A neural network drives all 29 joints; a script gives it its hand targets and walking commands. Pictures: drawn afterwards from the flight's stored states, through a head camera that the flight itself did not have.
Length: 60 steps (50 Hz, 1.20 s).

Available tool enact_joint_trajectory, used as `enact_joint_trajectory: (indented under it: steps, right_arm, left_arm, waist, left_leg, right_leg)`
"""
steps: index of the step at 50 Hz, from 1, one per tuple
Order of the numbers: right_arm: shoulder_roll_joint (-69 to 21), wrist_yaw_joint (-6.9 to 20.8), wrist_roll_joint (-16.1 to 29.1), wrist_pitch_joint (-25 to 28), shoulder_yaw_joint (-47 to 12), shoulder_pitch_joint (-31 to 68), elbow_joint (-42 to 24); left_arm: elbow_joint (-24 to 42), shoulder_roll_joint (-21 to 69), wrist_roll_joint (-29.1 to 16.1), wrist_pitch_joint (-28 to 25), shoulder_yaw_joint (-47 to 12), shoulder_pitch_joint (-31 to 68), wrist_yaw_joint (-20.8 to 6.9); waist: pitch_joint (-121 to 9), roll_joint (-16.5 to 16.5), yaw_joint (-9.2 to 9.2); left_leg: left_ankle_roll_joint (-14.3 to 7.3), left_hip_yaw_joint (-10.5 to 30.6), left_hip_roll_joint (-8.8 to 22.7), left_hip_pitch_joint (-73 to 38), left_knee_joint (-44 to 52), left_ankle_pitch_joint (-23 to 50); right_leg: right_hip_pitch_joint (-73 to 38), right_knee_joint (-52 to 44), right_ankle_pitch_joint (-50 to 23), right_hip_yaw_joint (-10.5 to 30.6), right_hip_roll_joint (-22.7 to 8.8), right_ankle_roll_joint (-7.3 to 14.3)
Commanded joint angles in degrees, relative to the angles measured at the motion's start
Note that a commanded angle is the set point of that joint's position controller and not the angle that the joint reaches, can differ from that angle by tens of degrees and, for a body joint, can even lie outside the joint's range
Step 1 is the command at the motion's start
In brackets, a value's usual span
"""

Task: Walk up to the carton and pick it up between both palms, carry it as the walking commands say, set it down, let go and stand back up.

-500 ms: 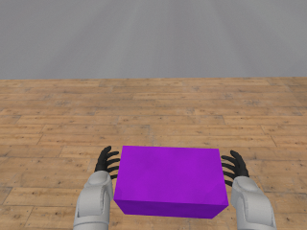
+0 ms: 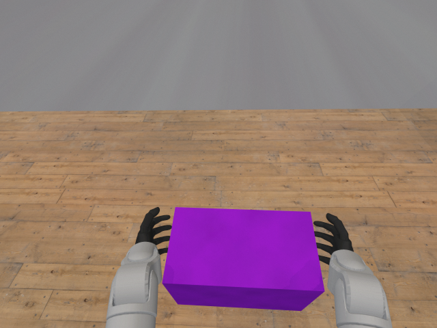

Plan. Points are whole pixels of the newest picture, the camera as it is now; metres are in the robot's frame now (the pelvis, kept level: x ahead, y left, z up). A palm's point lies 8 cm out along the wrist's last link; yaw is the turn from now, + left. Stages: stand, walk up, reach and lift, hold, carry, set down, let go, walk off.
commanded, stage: carry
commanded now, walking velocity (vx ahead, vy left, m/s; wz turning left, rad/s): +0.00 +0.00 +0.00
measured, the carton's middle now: (240, 260) +0.30 +0.00 -0.05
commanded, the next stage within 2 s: hold in 1.06 s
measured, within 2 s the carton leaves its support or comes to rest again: neither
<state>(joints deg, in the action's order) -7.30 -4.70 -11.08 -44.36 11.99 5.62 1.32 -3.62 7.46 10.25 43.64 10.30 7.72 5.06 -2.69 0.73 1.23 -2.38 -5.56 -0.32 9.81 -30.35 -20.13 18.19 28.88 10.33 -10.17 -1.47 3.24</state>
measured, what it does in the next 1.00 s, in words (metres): stands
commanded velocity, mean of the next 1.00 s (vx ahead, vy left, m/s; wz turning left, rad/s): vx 0.00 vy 0.00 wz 0.00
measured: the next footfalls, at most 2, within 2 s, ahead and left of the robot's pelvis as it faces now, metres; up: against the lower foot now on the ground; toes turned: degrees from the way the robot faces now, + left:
none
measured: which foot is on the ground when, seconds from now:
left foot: down 0.00-1.00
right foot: down 0.00-1.00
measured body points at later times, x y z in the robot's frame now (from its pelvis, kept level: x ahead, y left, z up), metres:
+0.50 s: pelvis +0.00 +0.01 +0.00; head -0.02 +0.01 +0.45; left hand +0.29 +0.18 +0.02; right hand +0.28 -0.17 +0.02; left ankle -0.04 +0.09 -0.73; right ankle +0.06 -0.09 -0.73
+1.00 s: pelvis -0.01 +0.02 +0.00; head -0.01 +0.02 +0.45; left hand +0.29 +0.19 +0.02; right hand +0.28 -0.16 +0.02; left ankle -0.04 +0.09 -0.73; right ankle +0.06 -0.09 -0.73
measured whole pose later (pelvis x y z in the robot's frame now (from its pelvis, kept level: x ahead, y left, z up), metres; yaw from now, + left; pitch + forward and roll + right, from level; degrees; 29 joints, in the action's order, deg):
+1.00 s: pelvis -0.01 +0.02 +0.00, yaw -1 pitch -1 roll +0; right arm -7.6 -4.3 -12.9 -40.4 14.1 8.8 6.6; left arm -9.2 8.1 13.1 39.9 12.3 12.2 4.5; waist -0.1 0.1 1.5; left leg -4.1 -7.2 -1.6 9.4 -30.6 -20.2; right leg 18.5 29.8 9.9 -8.4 -2.6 1.7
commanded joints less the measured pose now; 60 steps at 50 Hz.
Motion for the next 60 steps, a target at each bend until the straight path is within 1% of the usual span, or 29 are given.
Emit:
enact_joint_trajectory:
  steps: [1,2,7,9,10,11,12,14,18,20,22,25,27,31,37,39,42,47,53,54,55,56,57,58,59,60]
  right_arm:
    - [-40.69,15.15,15.85,2.86,-34.34,30.64,-6.08]
    - [-41.01,15.39,15.84,2.98,-34.51,30.61,-5.87]
    - [-43.13,16.46,16.02,3.67,-35.85,31.63,-5.16]
    - [-43.70,16.95,15.67,4.00,-36.08,32.19,-3.94]
    - [-44.06,17.11,15.97,4.17,-36.42,32.64,-4.55]
    - [-44.37,17.47,15.53,4.25,-36.34,32.47,-2.98]
    - [-44.90,17.66,15.89,4.49,-36.80,32.88,-3.56]
    - [-45.51,18.06,15.87,4.74,-37.21,33.66,-3.09]
    - [-46.86,18.89,15.70,5.33,-37.73,34.79,-1.84]
    - [-47.41,19.22,15.88,5.57,-38.14,35.60,-1.75]
    - [-47.90,19.58,15.72,5.74,-38.06,36.02,-0.80]
    - [-48.54,19.88,15.82,5.95,-38.20,36.62,-0.52]
    - [-48.82,20.22,15.58,6.11,-38.17,36.92,0.32]
    - [-49.45,20.58,15.68,6.32,-38.28,37.30,0.57]
    - [-49.54,20.80,15.74,6.57,-38.42,37.95,0.76]
    - [-49.50,20.83,15.74,6.59,-38.34,37.73,0.62]
    - [-49.27,20.73,15.85,6.70,-38.40,38.00,0.10]
    - [-48.82,20.61,15.89,6.69,-38.52,37.87,-0.19]
    - [-48.29,20.49,15.80,6.72,-38.28,37.73,-0.31]
    - [-50.60,19.34,14.24,7.86,-37.61,30.90,-2.30]
    - [-49.51,19.28,14.84,8.60,-37.74,33.29,-3.77]
    - [-48.36,19.18,14.36,8.54,-36.59,32.66,-4.81]
    - [-48.13,18.87,13.71,8.28,-35.65,31.71,-5.68]
    - [-46.93,19.17,13.62,8.04,-34.19,32.96,-4.26]
    - [-46.36,19.24,13.47,7.54,-33.61,32.37,-4.04]
    - [-45.56,19.13,13.18,6.92,-32.35,33.09,-2.63]
  left_arm:
    - [4.98,42.41,-15.45,-2.28,-33.50,27.68,-15.80]
    - [4.88,42.82,-15.44,-2.42,-33.75,27.89,-16.00]
    - [4.13,44.93,-15.42,-3.12,-34.64,29.04,-17.14]
    - [2.71,45.68,-15.06,-3.39,-34.87,29.62,-17.71]
    - [3.31,46.08,-15.37,-3.57,-35.15,30.22,-17.91]
    - [2.21,46.32,-14.86,-3.67,-35.16,30.40,-18.19]
    - [2.71,46.80,-15.11,-3.87,-35.55,30.70,-18.40]
    - [1.42,47.68,-14.97,-4.06,-35.60,30.94,-18.89]
    - [0.23,49.07,-14.74,-4.66,-36.03,32.31,-19.80]
    - [-0.44,49.69,-14.73,-4.88,-36.11,32.55,-20.18]
    - [-1.06,50.11,-14.54,-5.08,-36.19,33.17,-20.50]
    - [-1.25,50.59,-14.72,-5.39,-36.29,34.10,-20.86]
    - [-2.47,51.05,-14.39,-5.48,-36.30,34.07,-21.18]
    - [-2.14,51.56,-14.57,-5.76,-36.76,35.15,-21.45]
    - [-2.88,51.76,-14.41,-5.94,-36.76,35.12,-21.69]
    - [-2.48,51.93,-14.44,-5.97,-36.98,35.25,-21.64]
    - [-2.12,51.79,-14.52,-6.00,-37.10,35.39,-21.52]
    - [-2.28,51.47,-14.28,-5.93,-36.96,34.66,-21.37]
    - [-2.22,51.20,-14.25,-5.93,-36.95,34.71,-21.18]
    - [-3.92,52.07,-11.88,-8.21,-36.05,24.74,-20.41]
    - [-1.77,51.64,-11.70,-9.30,-36.76,25.72,-19.58]
    - [-1.02,51.99,-13.02,-9.87,-37.99,27.15,-19.39]
    - [0.61,52.27,-14.61,-10.60,-40.27,29.72,-19.29]
    - [-1.20,52.50,-14.33,-10.36,-39.66,31.95,-18.94]
    - [-1.94,53.03,-14.52,-10.20,-39.81,32.46,-18.78]
    - [-3.59,52.42,-14.63,-10.16,-39.60,34.36,-18.69]
  waist:
    - [-16.64,-0.74,-0.09]
    - [-16.56,-0.41,-0.09]
    - [-16.66,-1.00,-0.06]
    - [-16.63,-0.68,-0.03]
    - [-16.57,-0.77,-0.04]
    - [-16.58,-0.18,-0.01]
    - [-16.74,-0.10,0.01]
    - [-16.65,-0.89,0.01]
    - [-16.86,-0.57,0.02]
    - [-16.84,-0.92,0.04]
    - [-16.98,-0.38,0.06]
    - [-17.22,-1.16,0.04]
    - [-17.11,-0.76,0.06]
    - [-17.45,-0.64,0.09]
    - [-17.53,-1.17,0.14]
    - [-17.63,-0.44,0.16]
    - [-17.64,-0.71,0.17]
    - [-17.57,-1.01,0.24]
    - [-17.22,-0.78,0.23]
    - [-21.32,6.38,1.72]
    - [-21.91,6.26,0.58]
    - [-22.00,3.42,-2.12]
    - [-21.87,0.99,-4.65]
    - [-20.28,2.61,-4.96]
    - [-18.92,2.19,-5.63]
    - [-17.63,1.68,-6.73]
  left_leg:
    - [-1.30,7.66,8.07,0.59,4.64,14.35]
    - [-1.31,7.67,8.08,0.42,4.71,14.71]
    - [-1.40,7.62,7.86,0.26,4.60,14.95]
    - [-1.46,7.74,7.96,0.19,4.64,15.35]
    - [-1.50,7.79,7.92,0.24,4.64,15.63]
    - [-1.54,7.79,8.00,-0.16,4.75,15.97]
    - [-1.59,7.89,8.06,-0.29,4.71,16.36]
    - [-1.67,7.88,8.04,-0.37,4.60,16.75]
    - [-1.69,7.74,7.87,-0.58,4.54,17.28]
    - [-1.76,7.77,7.92,-0.80,4.47,17.87]
    - [-1.82,7.82,8.00,-1.06,4.53,18.43]
    - [-1.81,7.55,7.77,-1.53,4.27,18.68]
    - [-1.89,7.64,7.83,-1.54,4.46,19.10]
    - [-2.01,7.69,8.04,-2.47,4.21,21.10]
    - [-2.03,7.53,7.97,-2.93,4.08,21.04]
    - [-1.98,7.47,8.00,-3.25,4.09,21.57]
    - [-1.92,7.35,8.04,-3.62,3.90,22.26]
    - [-1.86,7.28,7.85,-3.34,3.96,20.51]
    - [-1.80,7.35,7.96,-3.33,4.03,20.57]
    - [1.02,15.27,0.91,-1.20,6.05,38.13]
    - [1.61,15.80,1.04,-2.87,6.46,40.99]
    - [2.05,16.15,1.22,-7.06,6.69,41.75]
    - [1.87,16.56,1.47,-9.24,6.36,42.22]
    - [1.96,17.10,1.42,-9.08,7.83,37.75]
    - [2.06,17.13,1.37,-9.66,8.27,35.15]
    - [1.63,17.20,1.29,-8.11,9.18,29.90]
  right_leg:
    - [-10.23,-2.93,-7.69,9.32,-7.31,-0.57]
    - [-10.04,-2.79,-7.73,9.33,-7.27,-0.58]
    - [-10.16,-2.68,-8.10,9.47,-7.15,-0.63]
    - [-10.08,-2.60,-7.97,9.49,-7.18,-0.70]
    - [-10.03,-2.53,-7.94,9.43,-7.12,-0.74]
    - [-9.69,-2.47,-7.69,9.52,-7.13,-0.71]
    - [-9.67,-2.48,-7.59,9.44,-7.04,-0.75]
    - [-9.75,-2.40,-7.78,9.54,-6.95,-0.84]
    - [-9.77,-2.22,-8.35,9.51,-6.94,-0.92]
    - [-9.77,-2.15,-8.45,9.47,-6.83,-0.96]
    - [-9.58,-2.02,-8.23,9.49,-6.82,-0.98]
    - [-9.56,-1.84,-9.09,9.40,-6.73,-0.96]
    - [-9.48,-1.68,-8.87,9.44,-6.72,-0.96]
    - [-8.95,-1.28,-8.84,9.21,-6.49,-0.98]
    - [-8.81,-1.15,-8.88,9.14,-6.44,-1.01]
    - [-8.68,-1.01,-8.91,9.12,-6.48,-0.96]
    - [-8.48,-0.94,-9.17,8.98,-6.42,-1.05]
    - [-8.64,-1.14,-8.72,9.14,-6.52,-1.05]
    - [-8.03,-1.19,-7.97,9.15,-6.49,-1.11]
    - [-24.31,-2.65,-17.52,16.84,4.53,-1.49]
    - [-24.63,-3.58,-19.84,17.83,4.43,-1.54]
    - [-22.43,-4.98,-20.56,18.19,4.34,-1.66]
    - [-20.03,-5.91,-22.48,18.92,4.13,-1.72]
    - [-19.07,-6.69,-19.66,19.06,3.79,-1.35]
    - [-17.56,-7.29,-17.71,19.15,3.72,-1.15]
    - [-17.31,-7.51,-16.51,19.12,3.25,-1.22]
